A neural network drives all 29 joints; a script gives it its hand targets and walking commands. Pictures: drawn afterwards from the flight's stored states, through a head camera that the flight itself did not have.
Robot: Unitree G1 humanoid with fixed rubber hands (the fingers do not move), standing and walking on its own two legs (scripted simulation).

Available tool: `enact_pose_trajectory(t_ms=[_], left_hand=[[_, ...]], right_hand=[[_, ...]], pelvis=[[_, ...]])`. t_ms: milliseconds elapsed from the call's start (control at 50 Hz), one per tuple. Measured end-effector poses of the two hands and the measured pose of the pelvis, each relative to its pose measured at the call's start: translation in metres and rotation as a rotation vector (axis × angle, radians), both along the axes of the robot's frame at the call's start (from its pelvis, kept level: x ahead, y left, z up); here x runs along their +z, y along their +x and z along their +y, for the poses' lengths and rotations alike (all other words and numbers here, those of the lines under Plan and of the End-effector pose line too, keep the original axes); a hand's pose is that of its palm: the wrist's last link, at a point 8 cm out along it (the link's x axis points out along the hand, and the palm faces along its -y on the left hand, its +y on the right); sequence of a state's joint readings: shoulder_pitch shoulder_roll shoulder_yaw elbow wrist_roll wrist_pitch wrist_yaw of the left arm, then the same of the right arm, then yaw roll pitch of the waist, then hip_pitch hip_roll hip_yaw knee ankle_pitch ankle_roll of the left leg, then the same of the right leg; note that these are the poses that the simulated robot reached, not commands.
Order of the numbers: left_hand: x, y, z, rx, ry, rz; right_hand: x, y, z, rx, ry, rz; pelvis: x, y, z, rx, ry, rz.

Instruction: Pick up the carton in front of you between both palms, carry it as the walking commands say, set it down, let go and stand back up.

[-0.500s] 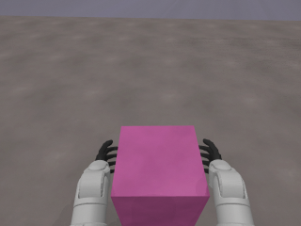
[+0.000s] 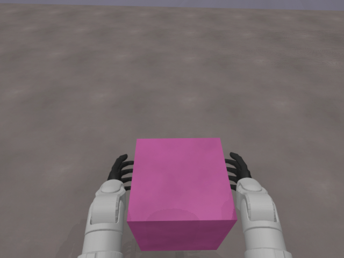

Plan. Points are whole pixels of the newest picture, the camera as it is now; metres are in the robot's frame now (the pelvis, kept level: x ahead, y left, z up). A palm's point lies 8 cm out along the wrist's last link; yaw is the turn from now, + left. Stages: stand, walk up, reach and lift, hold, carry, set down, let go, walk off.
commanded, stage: hold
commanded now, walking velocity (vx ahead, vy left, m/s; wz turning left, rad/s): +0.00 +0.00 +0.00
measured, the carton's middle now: (178, 197) +0.30 +0.00 -0.04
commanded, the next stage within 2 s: set down in 0.52 s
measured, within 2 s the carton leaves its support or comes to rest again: neither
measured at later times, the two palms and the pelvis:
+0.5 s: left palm (110, 180) +0.29 +0.16 +0.05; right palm (241, 187) +0.27 -0.13 +0.05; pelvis -0.01 +0.04 +0.00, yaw -4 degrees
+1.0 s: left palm (116, 184) +0.34 +0.18 -0.06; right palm (222, 187) +0.33 -0.12 -0.05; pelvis -0.02 +0.03 -0.02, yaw -4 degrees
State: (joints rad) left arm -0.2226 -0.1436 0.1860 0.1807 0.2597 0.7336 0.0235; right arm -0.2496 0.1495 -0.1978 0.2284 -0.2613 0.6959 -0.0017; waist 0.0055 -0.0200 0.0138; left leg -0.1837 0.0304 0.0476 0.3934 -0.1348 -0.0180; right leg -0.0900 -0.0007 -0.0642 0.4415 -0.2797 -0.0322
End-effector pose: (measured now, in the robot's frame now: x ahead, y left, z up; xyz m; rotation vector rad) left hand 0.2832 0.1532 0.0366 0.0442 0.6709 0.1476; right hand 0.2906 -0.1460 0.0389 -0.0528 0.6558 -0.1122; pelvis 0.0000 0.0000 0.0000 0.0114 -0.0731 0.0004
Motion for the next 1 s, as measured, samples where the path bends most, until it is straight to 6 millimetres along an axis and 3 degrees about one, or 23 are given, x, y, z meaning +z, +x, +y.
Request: enact_pose_trajectory(t_ms=[160, 380, 580, 720, 860, 1000], left_hand=[[0.005, 0.006, -0.009, -0.064, -0.006, -0.011], [0.008, 0.006, 0.004, -0.080, -0.021, -0.013], [0.010, 0.011, 0.014, -0.082, -0.031, -0.017], [0.006, 0.025, 0.016, -0.055, -0.072, -0.012], [-0.022, 0.049, 0.019, -0.045, -0.077, 0.016], [-0.092, 0.057, 0.026, -0.056, -0.036, 0.039]], right_hand=[[0.006, -0.015, -0.008, -0.070, 0.000, -0.010], [0.011, -0.020, 0.005, -0.093, -0.004, -0.011], [0.014, -0.018, 0.015, -0.103, -0.006, -0.013], [0.010, -0.004, 0.017, -0.121, 0.019, -0.010], [-0.016, 0.023, 0.020, -0.112, 0.007, 0.019], [-0.084, 0.037, 0.027, -0.081, -0.015, 0.045]], pelvis=[[0.002, -0.006, 0.010, -0.042, -0.008, -0.052], [0.001, -0.012, 0.028, -0.070, -0.013, -0.072], [0.001, -0.010, 0.041, -0.080, -0.014, -0.070], [-0.002, -0.010, 0.043, -0.082, -0.009, -0.059], [-0.010, -0.014, 0.039, -0.082, -0.005, 0.010], [-0.022, -0.021, 0.032, -0.067, -0.009, 0.204]])
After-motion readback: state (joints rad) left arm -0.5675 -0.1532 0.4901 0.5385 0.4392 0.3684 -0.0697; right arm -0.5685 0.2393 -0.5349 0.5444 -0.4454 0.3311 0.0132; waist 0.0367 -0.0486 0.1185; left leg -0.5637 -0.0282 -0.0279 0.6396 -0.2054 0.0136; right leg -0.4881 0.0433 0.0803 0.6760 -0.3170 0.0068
